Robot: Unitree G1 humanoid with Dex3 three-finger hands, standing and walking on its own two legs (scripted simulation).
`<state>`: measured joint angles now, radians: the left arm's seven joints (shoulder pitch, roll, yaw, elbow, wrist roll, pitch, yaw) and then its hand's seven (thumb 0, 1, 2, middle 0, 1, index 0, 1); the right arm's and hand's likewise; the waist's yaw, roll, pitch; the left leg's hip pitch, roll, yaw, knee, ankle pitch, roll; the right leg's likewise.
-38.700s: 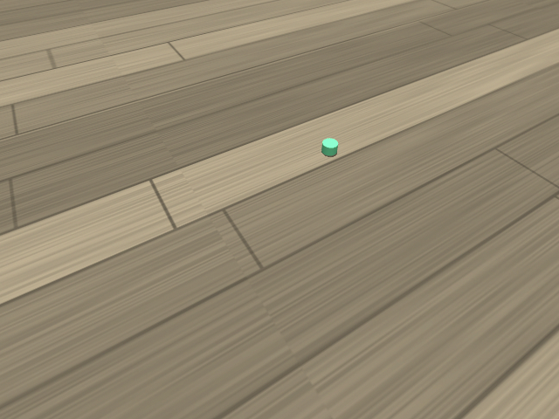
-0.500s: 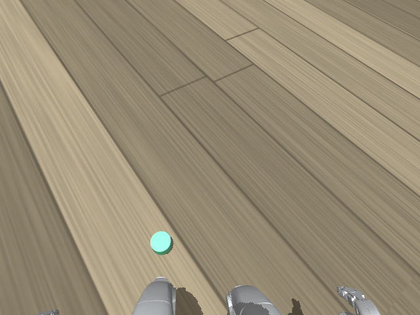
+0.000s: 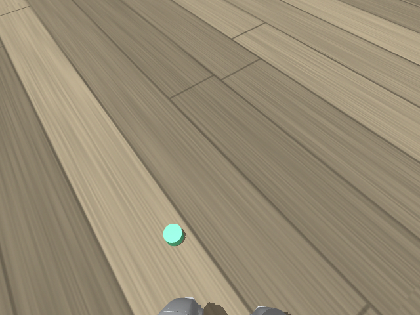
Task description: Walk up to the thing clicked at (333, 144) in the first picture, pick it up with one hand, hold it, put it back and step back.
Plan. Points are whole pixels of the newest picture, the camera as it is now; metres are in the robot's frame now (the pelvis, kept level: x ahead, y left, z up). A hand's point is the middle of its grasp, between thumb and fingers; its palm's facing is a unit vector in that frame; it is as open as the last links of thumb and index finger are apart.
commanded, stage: walk up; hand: left
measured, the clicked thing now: (173, 234) +0.48 +0.23 -0.73
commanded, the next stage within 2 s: stand in 0.78 s
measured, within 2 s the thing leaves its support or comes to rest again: neither
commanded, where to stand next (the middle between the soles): +0.14 +0.00 m, yaw -2 degrees
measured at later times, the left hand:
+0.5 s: hand out of the picture +0.02 +0.27 -0.14, palm faces +0.07 -0.94 -0.33, open 7.3 cm
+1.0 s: hand out of the picture +0.06 +0.26 -0.12, palm faces +0.04 -0.94 -0.34, open 7.3 cm
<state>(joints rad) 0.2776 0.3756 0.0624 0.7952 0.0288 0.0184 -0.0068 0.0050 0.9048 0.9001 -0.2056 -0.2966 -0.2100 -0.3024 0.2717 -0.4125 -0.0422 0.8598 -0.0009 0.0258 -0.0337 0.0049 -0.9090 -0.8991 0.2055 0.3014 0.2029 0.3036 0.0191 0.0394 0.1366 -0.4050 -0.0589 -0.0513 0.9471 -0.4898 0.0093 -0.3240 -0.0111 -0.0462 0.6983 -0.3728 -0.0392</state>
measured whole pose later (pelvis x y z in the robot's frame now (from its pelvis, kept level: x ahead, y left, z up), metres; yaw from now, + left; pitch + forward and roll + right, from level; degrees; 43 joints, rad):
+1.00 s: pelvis -0.02 +0.01 +0.03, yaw +3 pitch -2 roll +0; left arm 0.08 0.34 0.00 1.14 0.00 -0.02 -0.01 0.00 0.91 0.90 -0.20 -0.30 -0.21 -0.30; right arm 0.08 -0.34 0.01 1.12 -0.01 -0.02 0.00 0.00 -0.91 -0.90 0.21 0.30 0.21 0.30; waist 0.00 0.01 0.04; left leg -0.11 -0.03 -0.06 0.34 -0.19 0.01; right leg -0.14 -0.01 -0.03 0.34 -0.17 0.00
